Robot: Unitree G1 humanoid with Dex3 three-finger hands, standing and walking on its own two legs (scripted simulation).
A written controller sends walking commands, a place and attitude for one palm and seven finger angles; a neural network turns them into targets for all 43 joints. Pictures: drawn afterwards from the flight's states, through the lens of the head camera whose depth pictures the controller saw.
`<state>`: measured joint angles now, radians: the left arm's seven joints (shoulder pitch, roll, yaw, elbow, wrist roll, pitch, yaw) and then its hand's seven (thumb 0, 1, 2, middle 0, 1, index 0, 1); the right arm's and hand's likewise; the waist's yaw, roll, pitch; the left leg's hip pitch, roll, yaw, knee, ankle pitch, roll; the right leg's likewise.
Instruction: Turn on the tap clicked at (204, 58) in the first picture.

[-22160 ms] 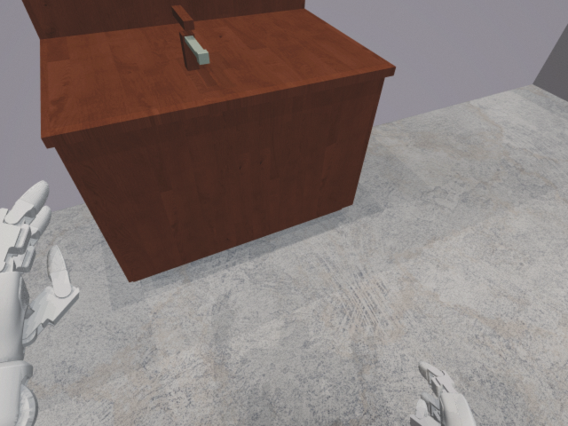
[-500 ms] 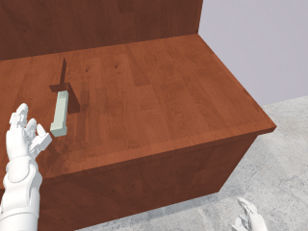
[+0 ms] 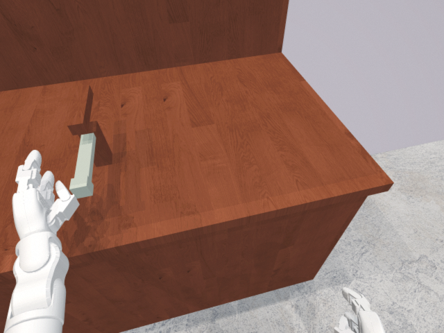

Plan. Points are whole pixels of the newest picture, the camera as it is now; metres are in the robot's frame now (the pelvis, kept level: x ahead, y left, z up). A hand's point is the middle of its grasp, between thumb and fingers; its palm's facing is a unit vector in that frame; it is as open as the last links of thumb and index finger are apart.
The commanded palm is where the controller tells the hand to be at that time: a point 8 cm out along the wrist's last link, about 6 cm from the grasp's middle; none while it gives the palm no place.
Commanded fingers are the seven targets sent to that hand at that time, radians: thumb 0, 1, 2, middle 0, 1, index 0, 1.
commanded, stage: push the lever round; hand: left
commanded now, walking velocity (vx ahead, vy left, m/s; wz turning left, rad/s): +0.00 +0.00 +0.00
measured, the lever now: (82, 187) +0.32 +0.28 +0.10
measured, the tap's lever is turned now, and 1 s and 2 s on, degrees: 0 23 54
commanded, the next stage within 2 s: none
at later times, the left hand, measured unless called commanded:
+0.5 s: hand (92, 196) +0.31 +0.26 +0.10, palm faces +0.56 -0.83 -0.05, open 7.8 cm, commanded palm +0.27 +0.29 +0.09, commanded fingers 0.00 0.90 0.90 -0.15 -0.15 -0.15 -0.15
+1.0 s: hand (118, 190) +0.32 +0.22 +0.10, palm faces +0.64 -0.77 -0.06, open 7.6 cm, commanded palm +0.29 +0.24 +0.09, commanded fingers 0.00 0.90 0.90 -0.15 -0.15 -0.15 -0.15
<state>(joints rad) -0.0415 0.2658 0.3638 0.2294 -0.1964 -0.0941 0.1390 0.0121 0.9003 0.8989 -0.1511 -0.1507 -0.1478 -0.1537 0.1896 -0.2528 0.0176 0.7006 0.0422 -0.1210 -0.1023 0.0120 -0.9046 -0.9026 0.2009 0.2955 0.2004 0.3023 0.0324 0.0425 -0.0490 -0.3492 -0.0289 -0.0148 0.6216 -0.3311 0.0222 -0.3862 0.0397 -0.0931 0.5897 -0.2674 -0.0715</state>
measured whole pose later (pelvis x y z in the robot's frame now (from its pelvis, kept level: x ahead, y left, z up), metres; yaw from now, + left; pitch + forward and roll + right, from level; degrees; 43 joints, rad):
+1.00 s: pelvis -0.01 +0.00 +0.00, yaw +1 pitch +2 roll +0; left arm -0.15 0.08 0.14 0.18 -0.05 0.02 0.54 0.01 0.94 0.91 -0.15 -0.15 -0.15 -0.15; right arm 0.13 -0.22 0.02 0.71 0.00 -0.02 -0.08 0.01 -0.90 -0.90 0.20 0.30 0.20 0.30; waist 0.03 0.04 -0.04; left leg -0.34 -0.04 -0.03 0.62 -0.32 0.02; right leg -0.37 0.03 -0.10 0.59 -0.26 -0.07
